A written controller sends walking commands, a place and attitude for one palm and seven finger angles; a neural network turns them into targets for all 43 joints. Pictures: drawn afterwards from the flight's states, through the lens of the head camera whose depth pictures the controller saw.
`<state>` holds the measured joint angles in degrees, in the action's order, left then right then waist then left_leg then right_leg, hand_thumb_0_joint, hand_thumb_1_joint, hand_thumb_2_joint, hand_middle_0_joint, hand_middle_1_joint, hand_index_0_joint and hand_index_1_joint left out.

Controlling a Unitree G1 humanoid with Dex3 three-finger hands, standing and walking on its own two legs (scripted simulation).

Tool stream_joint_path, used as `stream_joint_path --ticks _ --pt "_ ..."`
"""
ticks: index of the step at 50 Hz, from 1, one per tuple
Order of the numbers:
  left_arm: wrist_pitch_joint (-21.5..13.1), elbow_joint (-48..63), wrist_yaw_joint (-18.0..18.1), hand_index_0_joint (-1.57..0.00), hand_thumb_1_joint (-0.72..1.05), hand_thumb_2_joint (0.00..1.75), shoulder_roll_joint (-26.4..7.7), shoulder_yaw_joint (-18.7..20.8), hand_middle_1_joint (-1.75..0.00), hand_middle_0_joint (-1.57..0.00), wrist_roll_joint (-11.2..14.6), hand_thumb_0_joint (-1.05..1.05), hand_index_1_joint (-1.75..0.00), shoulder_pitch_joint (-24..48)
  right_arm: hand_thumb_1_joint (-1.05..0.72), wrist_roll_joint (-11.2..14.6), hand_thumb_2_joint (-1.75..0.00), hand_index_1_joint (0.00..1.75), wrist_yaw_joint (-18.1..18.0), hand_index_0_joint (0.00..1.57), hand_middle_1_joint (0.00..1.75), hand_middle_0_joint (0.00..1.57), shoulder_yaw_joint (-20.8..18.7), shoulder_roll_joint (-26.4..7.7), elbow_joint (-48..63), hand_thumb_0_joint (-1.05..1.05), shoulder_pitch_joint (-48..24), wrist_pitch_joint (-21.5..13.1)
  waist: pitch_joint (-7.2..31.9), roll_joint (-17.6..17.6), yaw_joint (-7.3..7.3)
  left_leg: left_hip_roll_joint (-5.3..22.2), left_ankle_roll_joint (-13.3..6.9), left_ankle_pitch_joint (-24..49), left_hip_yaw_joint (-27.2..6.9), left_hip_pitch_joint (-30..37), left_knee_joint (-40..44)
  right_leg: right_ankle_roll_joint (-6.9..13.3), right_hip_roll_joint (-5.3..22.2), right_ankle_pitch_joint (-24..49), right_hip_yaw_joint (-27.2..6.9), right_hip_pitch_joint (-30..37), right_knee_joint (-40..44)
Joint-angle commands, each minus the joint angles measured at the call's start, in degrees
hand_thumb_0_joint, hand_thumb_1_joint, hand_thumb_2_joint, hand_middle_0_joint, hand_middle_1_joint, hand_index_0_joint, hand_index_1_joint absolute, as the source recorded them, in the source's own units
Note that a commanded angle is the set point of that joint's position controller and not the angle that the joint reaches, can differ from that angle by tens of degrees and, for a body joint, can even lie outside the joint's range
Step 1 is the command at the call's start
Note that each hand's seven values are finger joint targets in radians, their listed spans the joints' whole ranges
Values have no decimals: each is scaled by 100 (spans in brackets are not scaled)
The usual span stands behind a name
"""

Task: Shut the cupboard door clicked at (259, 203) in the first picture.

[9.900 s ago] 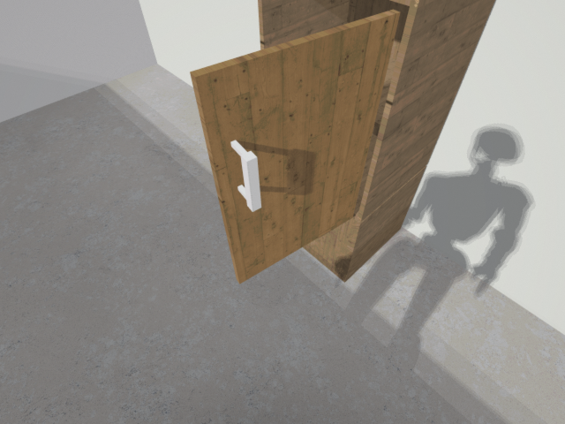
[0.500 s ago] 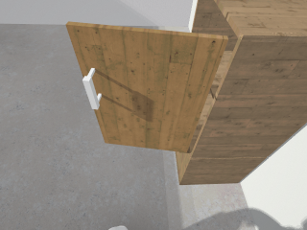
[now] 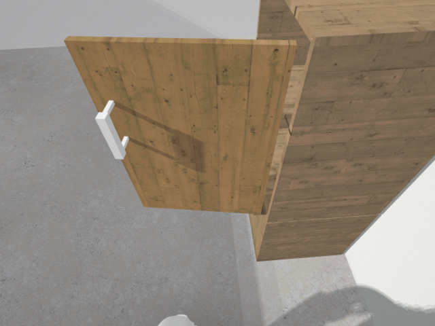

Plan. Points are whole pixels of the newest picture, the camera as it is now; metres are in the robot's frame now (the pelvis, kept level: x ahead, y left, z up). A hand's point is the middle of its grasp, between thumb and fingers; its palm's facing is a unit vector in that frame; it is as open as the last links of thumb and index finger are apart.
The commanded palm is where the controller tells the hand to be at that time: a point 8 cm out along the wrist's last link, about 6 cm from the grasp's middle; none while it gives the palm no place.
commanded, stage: come to a stop and stand still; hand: left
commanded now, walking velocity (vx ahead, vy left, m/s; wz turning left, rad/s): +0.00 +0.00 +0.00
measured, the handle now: (115, 130) +0.49 +0.27 +0.06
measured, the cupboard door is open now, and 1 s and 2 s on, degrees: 81 81 81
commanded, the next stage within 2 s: look again from close up in 0.34 s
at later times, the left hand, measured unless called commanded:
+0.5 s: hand out of the picture +0.00 +0.18 -0.16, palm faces -0.01 -0.97 -0.24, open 7.3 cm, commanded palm none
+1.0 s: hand out of the picture +0.01 +0.16 -0.16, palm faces -0.02 -0.98 -0.20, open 7.3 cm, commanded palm none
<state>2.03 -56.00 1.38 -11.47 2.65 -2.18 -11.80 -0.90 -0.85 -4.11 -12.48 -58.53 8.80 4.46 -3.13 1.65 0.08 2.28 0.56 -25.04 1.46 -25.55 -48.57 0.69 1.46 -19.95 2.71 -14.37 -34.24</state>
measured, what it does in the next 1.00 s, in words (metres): steps on the spot: left foot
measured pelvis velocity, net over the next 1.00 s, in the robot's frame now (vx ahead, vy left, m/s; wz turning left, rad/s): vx -0.01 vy -0.01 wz -0.02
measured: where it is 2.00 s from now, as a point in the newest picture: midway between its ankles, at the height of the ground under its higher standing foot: outside the picture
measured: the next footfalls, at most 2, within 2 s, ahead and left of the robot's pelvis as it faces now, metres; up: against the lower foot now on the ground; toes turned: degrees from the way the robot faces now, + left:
left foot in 0.16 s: +0.02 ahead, +0.11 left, +0.00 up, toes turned +2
left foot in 1.96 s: +0.08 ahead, +0.20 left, +0.00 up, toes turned +3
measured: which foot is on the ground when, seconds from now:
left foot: up 0.00-0.14, down 0.16-1.00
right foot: down 0.00-1.00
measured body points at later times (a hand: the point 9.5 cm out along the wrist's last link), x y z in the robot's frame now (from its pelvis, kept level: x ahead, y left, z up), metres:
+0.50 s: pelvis -0.01 +0.00 +0.01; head +0.00 -0.02 +0.46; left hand +0.00 +0.23 -0.14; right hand +0.01 -0.23 -0.16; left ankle -0.02 +0.10 -0.73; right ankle -0.02 -0.11 -0.73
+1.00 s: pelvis -0.01 -0.01 +0.01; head +0.01 -0.02 +0.46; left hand +0.01 +0.21 -0.14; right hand -0.02 -0.24 -0.15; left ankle -0.02 +0.10 -0.73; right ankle -0.02 -0.11 -0.73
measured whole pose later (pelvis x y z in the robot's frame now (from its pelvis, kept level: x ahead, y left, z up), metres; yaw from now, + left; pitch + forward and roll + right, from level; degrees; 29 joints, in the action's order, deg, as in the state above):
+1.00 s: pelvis -0.01 -0.01 +0.01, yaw -1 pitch -1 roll +1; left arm -1.2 -63.4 1.6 -9.8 -1.4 -0.7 -14.5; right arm -0.8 -1.1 1.6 -9.7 -64.3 16.4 -1.1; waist -2.3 -0.5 0.0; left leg 0.2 -0.2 -13.9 3.4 -8.9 -23.6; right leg 1.6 0.1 -14.6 2.3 -11.1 -26.4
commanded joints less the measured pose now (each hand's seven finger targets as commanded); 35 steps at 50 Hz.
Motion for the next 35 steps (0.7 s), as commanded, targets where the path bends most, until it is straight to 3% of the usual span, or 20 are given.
stream_joint_path --ticks 1,3,5,6,7,8,9,11,12,16,17,18,19,20,21,24,25,29,30,35 --pt "-187 317 44 -20 90 90 -792 98 -30 -20 43 0 -30 37 -90 27 -90 30 27 20 30 20 3 -140 336 0 60 -172 -19 -1278 -50 -103 67 -188 -1 212 -321 911 1288 2363 -1013 -140 1596" --pt "-223 207 51 -20 90 90 -854 104 -30 -20 59 0 -30 -201 -90 42 -90 30 8 20 30 20 47 -69 258 0 175 -239 367 -952 29 -177 115 -80 151 508 810 914 1238 3166 -1025 581 1229" --pt "-239 73 44 -20 90 90 -829 77 -30 -20 132 0 -30 -251 -90 38 -90 30 -22 20 30 20 117 -20 56 0 490 -324 551 -677 -48 -206 109 951 148 1293 2260 651 1050 3102 -914 642 855" --pt "-242 49 30 -20 90 90 -720 62 -30 -20 187 0 -30 -264 -90 29 -90 30 -39 20 30 20 135 -130 1 0 630 -398 582 -333 -72 26 6 1818 -161 1724 2765 409 890 2742 -826 440 628" --pt "-235 35 6 -20 90 90 -527 13 -30 -20 228 0 -30 -399 -90 -16 -90 30 -70 20 30 20 136 -369 -6 0 592 -492 663 326 64 681 -250 2919 -873 1823 2815 136 528 2064 -588 252 527" --pt "-216 -17 15 -20 90 90 -384 -38 -30 -20 236 0 -30 -406 -90 -30 -90 30 -107 20 30 20 150 -577 14 0 424 -497 612 648 167 1058 -497 3304 -1089 1486 2820 -6 357 1189 -393 505 706" --pt "-188 -64 25 -20 90 90 -369 -47 -30 -20 199 0 -30 -346 -90 -38 -90 30 -107 20 30 20 174 -588 -1 0 279 -457 459 311 196 996 -466 2544 -884 1123 2877 -23 296 800 -403 786 966" --pt "-146 -203 -4 -20 90 90 -434 -39 -30 -20 172 0 -30 -215 -90 -21 -90 30 -117 20 30 20 227 -412 -111 0 238 -475 170 605 170 645 -294 2014 -786 1006 3037 30 356 1011 -425 719 1119" --pt "-139 -244 -16 -20 90 90 -457 -47 -30 -20 181 0 -30 -186 -90 -16 -90 30 -115 20 30 20 244 -379 -151 0 305 -458 52 583 147 590 -235 1634 -718 946 3142 51 349 918 -456 716 1186" --pt "-225 -421 -27 -20 90 90 -456 -83 -30 -20 188 0 -30 -250 -90 5 -90 30 -115 20 30 20 261 -274 -308 0 579 -480 188 4 74 424 -136 1552 -508 1301 3096 125 462 1176 -584 720 1531" --pt "-378 -548 280 -20 90 90 -460 -158 -30 -20 94 0 -30 -900 -90 65 -90 30 -75 20 30 20 228 -459 44 0 273 -616 243 378 186 437 -46 2549 -142 1501 1852 66 768 3486 -802 391 1075" --pt "-437 -307 241 -20 90 90 -743 -144 -30 -20 148 0 -30 -539 -90 35 -90 30 -40 20 30 20 287 -136 140 0 705 -583 718 441 -137 223 -52 1464 -228 1401 2058 269 900 2647 -916 639 999" --pt "-427 -290 182 -20 90 90 -662 -171 -30 -20 163 0 -30 -346 -90 24 -90 30 -45 20 30 20 304 -123 77 0 763 -600 474 588 -127 263 -113 1476 -320 1397 2383 330 751 1832 -812 357 961" --pt "-456 -297 149 -20 90 90 -606 -185 -30 -20 137 0 -30 -403 -90 -22 -90 30 -28 20 30 20 345 -137 97 0 914 -650 717 582 -101 349 -160 2211 -366 1490 2360 332 596 2004 -662 524 879" --pt "-456 -289 136 -20 90 90 -565 -193 -30 -20 145 0 -30 -481 -90 -5 -90 30 -37 20 30 20 347 -207 159 0 959 -646 789 146 -103 392 -198 2305 -406 1516 2332 296 530 1828 -580 594 887" --pt "-413 -322 104 -20 90 90 -447 -253 -30 -20 157 0 -30 -463 -90 16 -90 30 -51 20 30 20 355 -321 223 0 932 -628 313 -576 -111 369 -258 1846 -445 1414 2521 232 468 1296 -577 310 1010" --pt "-401 -331 85 -20 90 90 -447 -252 -30 -20 151 0 -30 -420 -90 4 -90 30 -49 20 30 20 375 -294 202 0 909 -646 108 -369 -97 347 -266 1888 -445 1346 2661 252 439 1230 -582 209 1023" --pt "-360 -350 64 -20 90 90 -483 -276 -30 -20 157 0 -30 -513 -90 0 -90 30 -19 20 30 20 401 -348 158 0 899 -600 -394 -492 -67 259 -262 1080 -444 1174 2887 218 414 165 -737 -137 1307" --pt "-353 -349 54 -20 90 90 -516 -274 -30 -20 156 0 -30 -504 -90 -3 -90 30 -14 20 30 20 406 -318 112 0 905 -602 -438 -284 -58 250 -264 1052 -432 1168 2965 227 410 134 -724 -154 1321" --pt "-359 -356 40 -20 90 90 -583 -265 -30 -20 168 0 -30 -565 -90 0 -90 30 -10 20 30 20 434 -336 -12 0 953 -615 -249 -318 -26 236 -264 1074 -379 1269 3010 210 438 136 -750 -34 1394"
